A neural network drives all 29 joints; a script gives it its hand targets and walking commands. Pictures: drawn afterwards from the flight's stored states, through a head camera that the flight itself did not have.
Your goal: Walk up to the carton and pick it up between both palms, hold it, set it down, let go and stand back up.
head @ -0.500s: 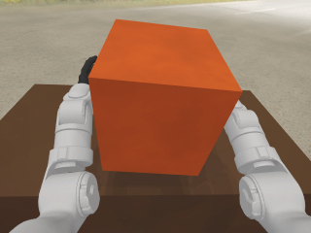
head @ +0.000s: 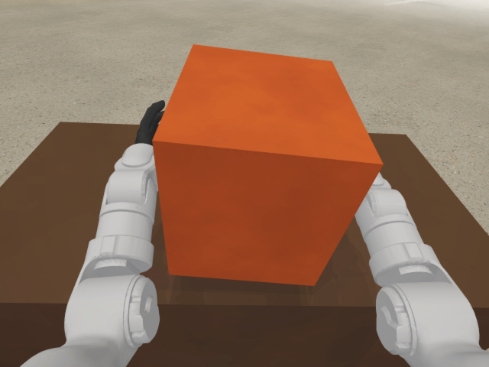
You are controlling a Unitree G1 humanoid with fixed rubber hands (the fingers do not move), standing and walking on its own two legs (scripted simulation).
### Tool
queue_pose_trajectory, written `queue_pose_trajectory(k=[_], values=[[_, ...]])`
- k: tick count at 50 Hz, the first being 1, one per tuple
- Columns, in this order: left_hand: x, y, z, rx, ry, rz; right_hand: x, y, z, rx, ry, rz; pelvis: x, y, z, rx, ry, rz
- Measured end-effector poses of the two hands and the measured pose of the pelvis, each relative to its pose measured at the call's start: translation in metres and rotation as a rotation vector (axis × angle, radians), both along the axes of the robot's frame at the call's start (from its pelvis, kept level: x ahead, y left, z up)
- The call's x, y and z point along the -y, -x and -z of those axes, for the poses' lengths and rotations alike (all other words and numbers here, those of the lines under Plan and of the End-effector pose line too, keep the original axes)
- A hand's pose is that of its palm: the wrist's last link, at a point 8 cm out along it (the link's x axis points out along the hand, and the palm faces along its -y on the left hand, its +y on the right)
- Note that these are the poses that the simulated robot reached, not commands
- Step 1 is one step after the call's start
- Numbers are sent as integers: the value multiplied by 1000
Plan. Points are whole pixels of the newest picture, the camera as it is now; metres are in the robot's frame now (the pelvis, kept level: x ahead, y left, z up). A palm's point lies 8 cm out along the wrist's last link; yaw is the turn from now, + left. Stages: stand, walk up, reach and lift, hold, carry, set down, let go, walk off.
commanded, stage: set down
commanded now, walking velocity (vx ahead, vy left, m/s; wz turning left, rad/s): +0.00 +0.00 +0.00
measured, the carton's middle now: (253, 164) +0.42 +0.00 +0.17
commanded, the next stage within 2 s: none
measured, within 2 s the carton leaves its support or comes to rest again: rests again in 1.42 s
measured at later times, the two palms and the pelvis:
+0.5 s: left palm (154, 165) +0.41 +0.16 +0.17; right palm (352, 186) +0.39 -0.17 +0.15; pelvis +0.01 +0.00 +0.00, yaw +0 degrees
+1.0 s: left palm (153, 177) +0.40 +0.16 +0.15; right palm (350, 202) +0.38 -0.17 +0.12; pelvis +0.00 +0.00 +0.00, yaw +0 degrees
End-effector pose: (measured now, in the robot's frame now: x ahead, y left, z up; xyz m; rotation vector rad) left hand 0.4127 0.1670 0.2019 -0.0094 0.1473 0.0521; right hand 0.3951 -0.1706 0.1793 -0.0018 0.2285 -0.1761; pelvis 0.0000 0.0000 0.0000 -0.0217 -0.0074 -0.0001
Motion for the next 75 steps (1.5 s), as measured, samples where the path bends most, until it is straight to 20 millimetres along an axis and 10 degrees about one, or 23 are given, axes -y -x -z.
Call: queue_pose_trajectory(k=[42,75], values=[[3,9,49,-19,-11,41,4,16,54,-14,26,15,0,-9,0,25,-4,-3],[-6,12,71,-72,-35,47,-4,16,60,13,52,2,4,-1,-1,36,-10,10]])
